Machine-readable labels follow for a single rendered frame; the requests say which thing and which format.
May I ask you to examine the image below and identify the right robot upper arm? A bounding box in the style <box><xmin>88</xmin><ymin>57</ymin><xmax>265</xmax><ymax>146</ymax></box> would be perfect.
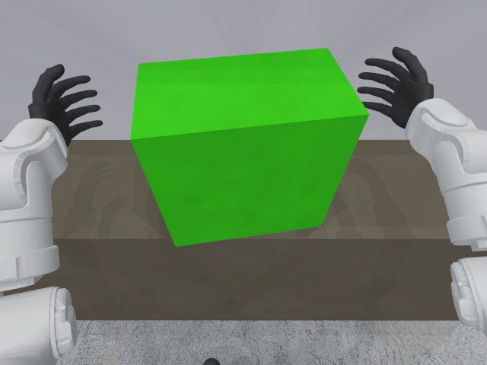
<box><xmin>450</xmin><ymin>256</ymin><xmax>487</xmax><ymax>337</ymax></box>

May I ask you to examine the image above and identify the carton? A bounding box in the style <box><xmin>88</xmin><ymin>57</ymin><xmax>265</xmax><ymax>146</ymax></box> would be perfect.
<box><xmin>130</xmin><ymin>48</ymin><xmax>369</xmax><ymax>246</ymax></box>

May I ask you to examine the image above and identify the left robot hand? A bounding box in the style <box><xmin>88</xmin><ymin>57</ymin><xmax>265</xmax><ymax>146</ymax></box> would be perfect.
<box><xmin>28</xmin><ymin>64</ymin><xmax>103</xmax><ymax>147</ymax></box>

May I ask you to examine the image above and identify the robot left forearm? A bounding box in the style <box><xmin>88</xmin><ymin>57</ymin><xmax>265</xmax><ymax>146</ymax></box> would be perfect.
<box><xmin>0</xmin><ymin>119</ymin><xmax>68</xmax><ymax>297</ymax></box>

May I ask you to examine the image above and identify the pedestal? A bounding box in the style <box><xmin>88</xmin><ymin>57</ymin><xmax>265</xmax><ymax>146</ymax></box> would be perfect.
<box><xmin>0</xmin><ymin>140</ymin><xmax>487</xmax><ymax>321</ymax></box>

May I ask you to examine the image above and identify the robot right forearm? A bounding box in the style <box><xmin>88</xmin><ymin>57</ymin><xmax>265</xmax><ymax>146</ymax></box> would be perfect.
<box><xmin>405</xmin><ymin>98</ymin><xmax>487</xmax><ymax>251</ymax></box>

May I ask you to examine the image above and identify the left robot upper arm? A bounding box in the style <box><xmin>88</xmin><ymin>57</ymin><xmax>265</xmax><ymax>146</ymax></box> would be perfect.
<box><xmin>0</xmin><ymin>286</ymin><xmax>78</xmax><ymax>365</ymax></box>

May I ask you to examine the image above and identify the right robot hand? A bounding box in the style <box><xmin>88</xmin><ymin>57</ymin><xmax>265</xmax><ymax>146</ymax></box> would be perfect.
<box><xmin>357</xmin><ymin>46</ymin><xmax>434</xmax><ymax>129</ymax></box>

